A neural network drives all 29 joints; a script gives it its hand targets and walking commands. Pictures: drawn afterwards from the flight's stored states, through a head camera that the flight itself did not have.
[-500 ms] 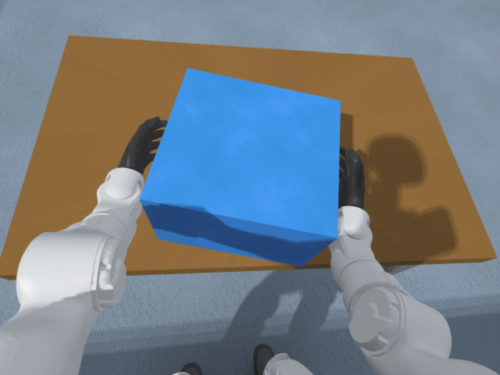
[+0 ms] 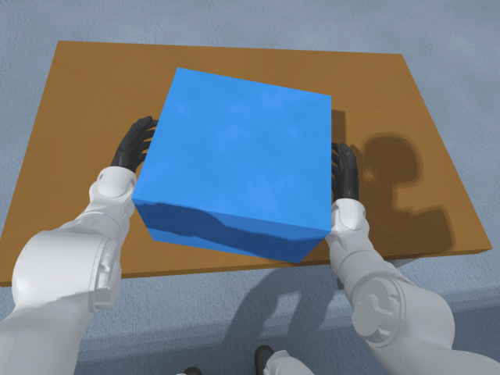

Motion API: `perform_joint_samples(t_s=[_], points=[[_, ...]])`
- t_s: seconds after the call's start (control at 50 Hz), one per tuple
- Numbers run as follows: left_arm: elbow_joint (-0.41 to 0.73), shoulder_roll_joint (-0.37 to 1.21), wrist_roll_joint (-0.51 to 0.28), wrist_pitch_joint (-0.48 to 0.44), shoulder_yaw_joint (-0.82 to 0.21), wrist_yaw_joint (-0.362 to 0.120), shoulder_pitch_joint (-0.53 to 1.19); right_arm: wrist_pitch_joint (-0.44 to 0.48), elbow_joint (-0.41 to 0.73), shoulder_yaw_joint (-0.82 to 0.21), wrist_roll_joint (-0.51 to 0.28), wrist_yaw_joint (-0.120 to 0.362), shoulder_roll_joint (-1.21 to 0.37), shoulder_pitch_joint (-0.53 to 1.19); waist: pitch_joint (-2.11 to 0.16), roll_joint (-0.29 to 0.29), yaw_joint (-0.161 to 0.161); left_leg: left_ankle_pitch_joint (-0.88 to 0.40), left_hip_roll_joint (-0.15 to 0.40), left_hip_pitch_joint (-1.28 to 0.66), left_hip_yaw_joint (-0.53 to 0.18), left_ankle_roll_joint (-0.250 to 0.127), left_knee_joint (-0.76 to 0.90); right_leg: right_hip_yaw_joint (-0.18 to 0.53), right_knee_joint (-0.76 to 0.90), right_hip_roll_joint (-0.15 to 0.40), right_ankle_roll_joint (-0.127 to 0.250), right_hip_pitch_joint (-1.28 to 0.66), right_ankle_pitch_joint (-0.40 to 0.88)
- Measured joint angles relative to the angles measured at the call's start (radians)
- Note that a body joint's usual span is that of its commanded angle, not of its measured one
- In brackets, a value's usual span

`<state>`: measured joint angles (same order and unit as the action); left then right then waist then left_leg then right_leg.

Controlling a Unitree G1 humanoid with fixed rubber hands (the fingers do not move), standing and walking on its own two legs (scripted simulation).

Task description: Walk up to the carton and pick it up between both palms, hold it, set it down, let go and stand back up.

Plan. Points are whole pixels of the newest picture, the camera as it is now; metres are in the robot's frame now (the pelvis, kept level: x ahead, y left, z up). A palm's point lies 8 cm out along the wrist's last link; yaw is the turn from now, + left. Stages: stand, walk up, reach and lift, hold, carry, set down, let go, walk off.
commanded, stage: set down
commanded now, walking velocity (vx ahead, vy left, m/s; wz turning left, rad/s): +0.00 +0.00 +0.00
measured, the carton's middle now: (240, 169) +0.46 -0.07 -0.01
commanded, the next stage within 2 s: none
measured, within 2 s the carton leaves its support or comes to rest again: neither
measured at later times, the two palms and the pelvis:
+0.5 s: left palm (112, 143) +0.51 +0.12 +0.04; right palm (359, 178) +0.39 -0.25 +0.03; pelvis -0.01 +0.00 -0.02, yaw -2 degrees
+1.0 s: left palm (71, 115) +0.51 +0.15 +0.11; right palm (401, 160) +0.38 -0.29 +0.09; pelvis -0.01 -0.01 +0.00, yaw -1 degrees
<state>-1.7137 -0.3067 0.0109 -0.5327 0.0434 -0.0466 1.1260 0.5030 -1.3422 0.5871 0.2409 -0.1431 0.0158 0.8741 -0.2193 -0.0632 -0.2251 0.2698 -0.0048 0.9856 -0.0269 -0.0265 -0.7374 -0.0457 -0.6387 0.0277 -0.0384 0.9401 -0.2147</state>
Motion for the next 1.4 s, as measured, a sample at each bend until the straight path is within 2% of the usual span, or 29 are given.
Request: perform_joint_samples(t_s=[0.1,0.14,0.24,0.34,0.48,0.68,0.82,0.96,1.14,1.4], points=[[0.036,-0.007,-0.168,0.062,-0.139,0.021,0.010,-0.075,-0.040,-0.202,-0.199,-0.025,0.035,0.036,-0.043,-0.009,0.007,0.016,0.011,0.045,0.007,0.001,-0.036,0.009,-0.027,-0.010,0.000,0.047,-0.006],[0.041,-0.013,-0.215,0.081,-0.172,0.022,0.031,-0.105,-0.026,-0.249,-0.252,-0.043,0.035,0.047,-0.057,-0.006,0.008,0.028,0.014,0.064,0.010,0.001,-0.060,0.013,-0.053,-0.014,0.000,0.069,-0.015],[0.062,-0.030,-0.214,0.128,-0.182,0.001,0.065,-0.156,0.001,-0.273,-0.281,-0.055,0.030,0.063,-0.061,0.006,-0.001,0.053,0.016,0.083,0.006,0.001,-0.112,0.009,-0.102,-0.016,0.004,0.087,-0.007],[0.071,-0.046,-0.251,0.193,-0.212,0.004,0.056,-0.196,0.008,-0.311,-0.334,-0.058,0.030,0.068,-0.070,0.005,-0.013,0.056,0.017,0.086,-0.002,0.006,-0.120,0.005,-0.111,-0.018,0.004,0.089,-0.045],[0.112,-0.082,-0.293,0.235,-0.225,0.006,0.034,-0.219,0.024,-0.370,-0.406,-0.052,0.053,0.080,-0.078,0.004,-0.016,0.055,0.017,0.084,-0.007,0.012,-0.127,0.010,-0.115,-0.023,0.006,0.091,-0.038],[0.122,-0.185,-0.446,0.280,-0.331,-0.029,0.049,-0.338,0.121,-0.456,-0.506,-0.039,0.141,0.065,-0.066,0.011,-0.045,0.039,-0.007,0.040,-0.004,0.008,-0.112,0.018,-0.137,-0.003,0.005,0.064,-0.041],[0.135,-0.221,-0.523,0.303,-0.393,-0.051,0.051,-0.410,0.169,-0.494,-0.533,-0.023,0.174,0.064,-0.054,0.014,-0.048,0.035,-0.015,-0.013,0.000,0.008,-0.092,0.024,-0.135,0.004,0.006,0.021,-0.046],[0.144,-0.223,-0.533,0.320,-0.392,-0.066,0.044,-0.434,0.178,-0.507,-0.541,-0.028,0.172,0.070,-0.045,0.017,-0.045,0.034,-0.015,-0.064,-0.004,0.013,-0.065,0.022,-0.116,0.003,0.011,-0.026,-0.048],[0.192,-0.236,-0.491,0.339,-0.340,-0.083,-0.007,-0.428,0.226,-0.533,-0.558,-0.048,0.162,0.020,-0.029,0.031,-0.038,0.028,-0.009,-0.134,-0.012,0.023,-0.015,0.017,-0.070,-0.004,0.020,-0.094,-0.043],[0.372,-0.231,-0.425,0.370,-0.257,-0.098,-0.181,-0.408,0.356,-0.546,-0.560,-0.064,0.173,-0.145,0.018,0.037,0.010,0.022,-0.003,-0.256,-0.014,0.020,0.047,0.019,0.012,-0.013,0.017,-0.222,-0.024]])
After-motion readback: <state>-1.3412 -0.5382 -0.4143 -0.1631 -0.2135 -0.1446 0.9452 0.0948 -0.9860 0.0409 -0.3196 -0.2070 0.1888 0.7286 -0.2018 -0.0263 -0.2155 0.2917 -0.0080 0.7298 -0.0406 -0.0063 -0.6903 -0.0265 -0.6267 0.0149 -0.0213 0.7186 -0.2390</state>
